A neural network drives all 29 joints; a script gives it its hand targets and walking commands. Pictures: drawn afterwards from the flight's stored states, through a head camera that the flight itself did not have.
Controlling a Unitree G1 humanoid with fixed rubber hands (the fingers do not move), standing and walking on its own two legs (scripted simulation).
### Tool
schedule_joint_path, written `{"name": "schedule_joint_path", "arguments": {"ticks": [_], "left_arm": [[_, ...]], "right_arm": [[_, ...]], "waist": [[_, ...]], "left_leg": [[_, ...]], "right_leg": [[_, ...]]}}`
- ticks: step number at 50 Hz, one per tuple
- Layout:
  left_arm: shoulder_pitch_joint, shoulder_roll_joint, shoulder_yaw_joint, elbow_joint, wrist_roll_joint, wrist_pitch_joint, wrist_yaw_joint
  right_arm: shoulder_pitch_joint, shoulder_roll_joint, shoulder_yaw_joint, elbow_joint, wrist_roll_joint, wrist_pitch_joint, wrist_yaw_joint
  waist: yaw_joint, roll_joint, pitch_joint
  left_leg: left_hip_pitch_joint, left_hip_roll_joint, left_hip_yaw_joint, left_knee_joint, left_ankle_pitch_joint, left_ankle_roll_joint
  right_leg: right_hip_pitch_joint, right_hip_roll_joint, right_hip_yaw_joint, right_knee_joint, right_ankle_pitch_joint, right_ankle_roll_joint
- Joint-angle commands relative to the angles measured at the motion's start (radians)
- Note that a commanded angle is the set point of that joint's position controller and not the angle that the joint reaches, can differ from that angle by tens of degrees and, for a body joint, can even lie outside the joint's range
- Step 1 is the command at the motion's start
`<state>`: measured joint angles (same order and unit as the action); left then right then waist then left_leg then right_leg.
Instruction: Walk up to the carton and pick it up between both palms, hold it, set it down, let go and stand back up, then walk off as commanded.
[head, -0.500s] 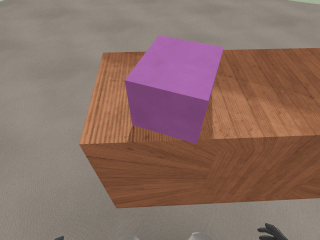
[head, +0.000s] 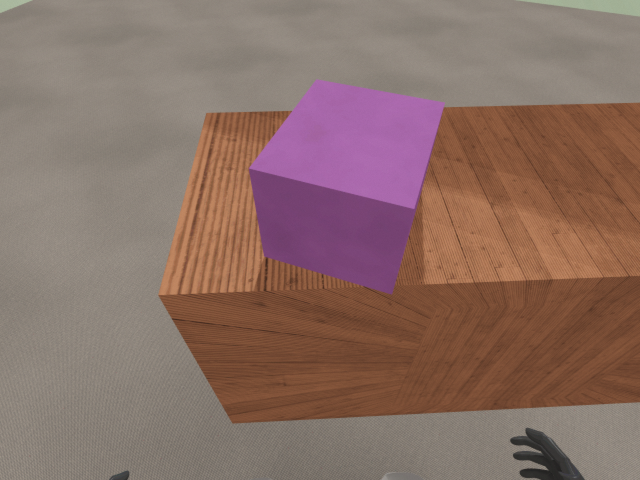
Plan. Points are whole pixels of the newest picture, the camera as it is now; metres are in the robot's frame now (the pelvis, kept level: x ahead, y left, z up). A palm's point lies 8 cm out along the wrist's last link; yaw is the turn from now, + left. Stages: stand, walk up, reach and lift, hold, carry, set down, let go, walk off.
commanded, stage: walk up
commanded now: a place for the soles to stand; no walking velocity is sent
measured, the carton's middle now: (352, 181) +0.55 -0.04 +0.04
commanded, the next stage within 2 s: reach and lift in 1.76 s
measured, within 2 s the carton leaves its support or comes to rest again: neither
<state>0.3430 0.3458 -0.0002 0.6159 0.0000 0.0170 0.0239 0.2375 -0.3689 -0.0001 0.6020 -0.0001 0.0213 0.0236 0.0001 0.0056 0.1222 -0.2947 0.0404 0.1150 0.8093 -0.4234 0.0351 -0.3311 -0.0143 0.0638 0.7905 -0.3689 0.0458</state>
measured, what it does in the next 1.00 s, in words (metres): steps on the spot: left foot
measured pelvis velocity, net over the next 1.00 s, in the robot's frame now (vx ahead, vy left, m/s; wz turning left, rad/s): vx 0.09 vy -0.02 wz -0.05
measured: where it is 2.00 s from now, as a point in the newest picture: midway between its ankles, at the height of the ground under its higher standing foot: outside the picture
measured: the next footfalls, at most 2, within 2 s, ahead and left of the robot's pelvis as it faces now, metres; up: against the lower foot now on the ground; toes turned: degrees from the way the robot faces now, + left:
left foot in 0.48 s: +0.19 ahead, +0.10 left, +0.00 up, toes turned +3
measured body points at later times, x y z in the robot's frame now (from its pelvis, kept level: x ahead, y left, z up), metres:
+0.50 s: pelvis +0.07 -0.01 -0.01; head +0.08 -0.02 +0.44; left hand +0.18 +0.28 -0.10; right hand +0.18 -0.31 -0.10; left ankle +0.15 +0.10 -0.71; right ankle +0.07 -0.16 -0.70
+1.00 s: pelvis +0.09 -0.02 +0.00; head +0.10 -0.02 +0.45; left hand +0.21 +0.26 -0.09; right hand +0.21 -0.32 -0.08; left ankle +0.15 +0.10 -0.71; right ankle +0.09 -0.16 -0.71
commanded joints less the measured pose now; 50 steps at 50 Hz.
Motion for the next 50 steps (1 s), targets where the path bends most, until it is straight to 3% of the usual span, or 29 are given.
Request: {"name": "schedule_joint_path", "arguments": {"ticks": [1, 2, 4, 5, 8, 9, 11, 12, 13, 14, 15, 18, 19, 21, 23, 24, 25, 26, 27, 29, 33, 35, 36, 38, 41, 42, 44, 47, 50], "left_arm": [[-0.038, 0.284, 0.108, -0.050, 0.028, -0.033, -0.014], [-0.039, 0.254, 0.117, -0.059, 0.021, -0.035, -0.020], [-0.090, 0.289, 0.133, -0.108, 0.028, -0.033, -0.036], [-0.082, 0.288, 0.135, -0.136, 0.029, -0.041, -0.037], [-0.091, 0.261, 0.106, -0.112, 0.031, -0.063, -0.045], [-0.056, 0.244, 0.107, -0.104, 0.022, -0.069, -0.050], [0.083, 0.292, 0.134, -0.032, 0.025, -0.069, -0.031], [0.194, 0.351, 0.152, 0.001, 0.044, -0.072, -0.017], [0.197, 0.412, 0.169, -0.024, 0.037, -0.080, 0.001], [0.223, 0.417, 0.167, -0.034, 0.032, -0.081, 0.005], [0.183, 0.408, 0.169, -0.057, 0.039, -0.085, 0.012], [0.095, 0.373, 0.138, -0.070, 0.034, -0.074, 0.020], [0.069, 0.381, 0.137, -0.073, 0.032, -0.074, 0.017], [0.032, 0.351, 0.124, -0.079, 0.033, -0.062, 0.018], [-0.128, 0.315, 0.086, -0.083, 0.010, -0.053, 0.005], [-0.123, 0.249, 0.066, -0.072, 0.004, -0.051, -0.002], [-0.110, 0.215, 0.065, -0.084, -0.005, -0.051, -0.014], [-0.064, 0.264, 0.088, -0.062, -0.014, -0.030, -0.002], [-0.083, 0.270, 0.097, -0.075, -0.020, -0.019, 0.010], [-0.098, 0.284, 0.106, -0.059, -0.009, -0.018, 0.009], [-0.060, 0.264, 0.100, -0.020, -0.003, -0.022, 0.002], [-0.022, 0.293, 0.092, 0.004, 0.010, -0.027, 0.005], [-0.024, 0.315, 0.100, -0.001, 0.011, -0.037, 0.001], [-0.160, 0.324, 0.088, -0.007, 0.011, -0.040, -0.006], [-0.123, 0.272, 0.077, -0.011, -0.004, -0.044, -0.009], [-0.068, 0.278, 0.085, 0.013, -0.011, -0.041, -0.009], [-0.106, 0.277, 0.083, 0.013, -0.001, -0.048, -0.009], [-0.182, 0.301, 0.077, 0.000, -0.007, -0.046, -0.017], [-0.143, 0.265, 0.082, -0.010, -0.016, -0.042, -0.014]], "right_arm": [[0.062, -0.306, -0.132, -0.056, -0.009, -0.046, 0.002], [0.091, -0.329, -0.140, -0.045, -0.024, -0.044, 0.005], [0.107, -0.339, -0.147, -0.049, -0.046, -0.051, 0.000], [0.130, -0.335, -0.152, -0.057, -0.051, -0.055, -0.005], [0.140, -0.325, -0.151, -0.055, -0.058, -0.075, -0.015], [0.089, -0.333, -0.149, -0.084, -0.050, -0.071, -0.014], [-0.003, -0.280, -0.133, -0.102, -0.036, -0.051, 0.002], [-0.009, -0.193, -0.116, -0.125, -0.028, -0.047, 0.010], [-0.038, -0.170, -0.103, -0.175, -0.011, -0.046, 0.013], [-0.030, -0.244, -0.124, -0.174, -0.021, -0.038, -0.006], [-0.014, -0.225, -0.115, -0.186, -0.016, -0.043, -0.006], [0.019, -0.252, -0.110, -0.155, -0.027, -0.053, -0.011], [0.070, -0.245, -0.110, -0.122, -0.016, -0.049, -0.007], [0.040, -0.205, -0.095, -0.106, -0.014, -0.054, -0.011], [0.157, -0.229, -0.107, -0.038, 0.002, -0.056, -0.021], [0.202, -0.260, -0.117, -0.017, -0.023, -0.068, -0.030], [0.133, -0.316, -0.129, -0.036, -0.022, -0.067, -0.029], [0.118, -0.324, -0.118, -0.051, -0.027, -0.066, -0.034], [0.109, -0.335, -0.119, -0.051, -0.032, -0.069, -0.037], [0.066, -0.318, -0.098, -0.054, -0.019, -0.073, -0.036], [0.023, -0.278, -0.088, -0.052, -0.010, -0.068, -0.034], [0.002, -0.290, -0.093, -0.067, -0.007, -0.057, -0.031], [-0.036, -0.251, -0.082, -0.067, 0.012, -0.055, -0.023], [0.004, -0.243, -0.083, -0.052, 0.021, -0.043, -0.024], [0.001, -0.292, -0.092, -0.043, 0.010, -0.051, -0.024], [-0.037, -0.296, -0.089, -0.021, 0.011, -0.052, -0.021], [-0.031, -0.263, -0.083, -0.024, 0.014, -0.062, -0.021], [-0.033, -0.243, -0.078, -0.016, 0.018, -0.052, -0.020], [-0.060, -0.274, -0.082, -0.025, 0.005, -0.052, -0.018]], "waist": [[-0.043, 0.077, -0.165], [-0.064, 0.157, -0.094], [-0.065, 0.139, 0.060], [-0.067, 0.084, 0.058], [-0.078, 0.122, -0.008], [-0.044, 0.154, -0.030], [0.056, 0.014, -0.082], [0.107, -0.243, -0.110], [0.133, -0.368, -0.073], [0.119, -0.176, -0.093], [0.089, -0.086, -0.057], [0.066, -0.103, -0.031], [0.047, -0.207, -0.101], [0.045, -0.174, -0.099], [-0.058, -0.163, -0.101], [-0.095, -0.041, -0.108], [-0.056, 0.113, -0.113], [-0.049, 0.097, -0.150], [-0.058, 0.056, -0.140], [-0.041, 0.136, -0.021], [-0.008, 0.140, -0.086], [0.011, 0.106, -0.125], [0.015, 0.066, -0.122], [-0.038, -0.123, -0.141], [-0.032, 0.039, -0.124], [0.015, 0.055, -0.108], [-0.011, -0.114, -0.146], [-0.039, -0.067, -0.123], [0.001, 0.060, -0.132]], "left_leg": [[0.156, 0.170, -0.225, -0.347, -0.369, 0.098], [0.178, 0.259, -0.321, -0.472, -0.560, 0.147], [0.168, 0.399, -0.557, -0.595, -0.584, 0.225], [0.208, 0.428, -0.570, -0.608, -0.526, 0.249], [0.246, 0.359, -0.403, -0.494, -0.233, 0.215], [0.188, 0.297, -0.296, -0.452, -0.229, 0.176], [-0.107, 0.213, -0.159, -0.205, -0.195, 0.097], [-0.271, 0.091, -0.043, 0.157, -0.143, 0.038], [-0.498, -0.059, -0.073, 0.317, -0.219, -0.032], [-0.483, -0.028, -0.198, 0.388, -0.205, -0.014], [-0.503, -0.008, -0.190, 0.445, -0.147, -0.019], [-0.405, 0.050, -0.190, 0.332, -0.162, -0.022], [-0.317, 0.049, -0.150, 0.243, -0.162, -0.030], [-0.175, 0.030, -0.111, 0.115, -0.103, -0.015], [0.135, 0.021, -0.083, -0.146, 0.186, -0.001], [0.242, 0.064, -0.181, -0.276, 0.222, 0.022], [0.196, 0.278, -0.473, -0.453, 0.084, 0.094], [0.083, 0.384, -0.558, -0.461, 0.031, 0.181], [0.128, 0.381, -0.557, -0.432, 0.122, 0.217], [0.095, 0.347, -0.472, -0.407, 0.223, 0.182], [0.045, 0.324, -0.386, -0.358, 0.414, 0.161], [-0.001, 0.280, -0.315, -0.307, 0.348, 0.082], [-0.031, 0.209, -0.178, -0.204, 0.294, 0.022], [0.073, 0.069, -0.142, -0.188, 0.131, -0.035], [0.123, 0.176, -0.231, -0.300, 0.132, 0.030], [0.033, 0.200, -0.228, -0.297, 0.157, 0.041], [0.094, 0.161, -0.185, -0.211, 0.294, 0.023], [0.125, 0.125, -0.153, -0.229, 0.207, -0.005], [0.062, 0.195, -0.241, -0.317, 0.206, 0.061]], "right_leg": [[-0.080, -0.027, 0.052, -0.110, -0.169, -0.119], [-0.201, -0.001, -0.031, -0.047, -0.250, -0.107], [-0.369, -0.023, -0.041, 0.130, -0.205, -0.057], [-0.418, -0.035, -0.018, 0.175, -0.222, -0.063], [-0.319, -0.072, -0.025, 0.033, -0.180, -0.069], [-0.212, -0.058, -0.077, -0.016, -0.079, -0.073], [0.207, 0.004, -0.081, -0.201, 0.006, -0.093], [0.322, -0.096, 0.216, -0.367, -0.249, -0.134], [0.353, -0.281, 0.665, -0.528, -0.210, -0.191], [0.348, -0.338, 0.722, -0.522, -0.217, -0.259], [0.317, -0.339, 0.674, -0.485, -0.081, -0.283], [0.228, -0.304, 0.518, -0.402, 0.108, -0.319], [0.243, -0.262, 0.376, -0.344, 0.173, -0.301], [0.098, -0.236, 0.312, -0.295, 0.360, -0.269], [-0.110, -0.160, 0.136, -0.177, 0.435, -0.161], [-0.196, -0.139, 0.112, -0.081, 0.312, -0.127], [-0.239, -0.041, -0.009, 0.102, 0.102, -0.054], [-0.134, -0.005, 0.005, 0.205, -0.254, -0.036], [-0.145, -0.004, 0.048, 0.250, -0.297, -0.039], [-0.196, -0.043, 0.026, 0.192, -0.261, -0.037], [-0.064, -0.056, -0.001, 0.097, -0.208, -0.047], [0.083, -0.070, -0.020, -0.197, 0.067, -0.044], [0.113, -0.124, 0.091, -0.273, 0.166, -0.070], [-0.047, -0.167, 0.221, -0.315, 0.109, -0.131], [-0.069, -0.101, 0.095, -0.217, 0.111, -0.078], [0.043, -0.080, 0.054, -0.216, 0.129, -0.070], [0.033, -0.122, 0.142, -0.277, 0.203, -0.095], [-0.032, -0.137, 0.139, -0.300, 0.222, -0.091], [0.047, -0.076, 0.056, -0.181, 0.167, -0.079]]}}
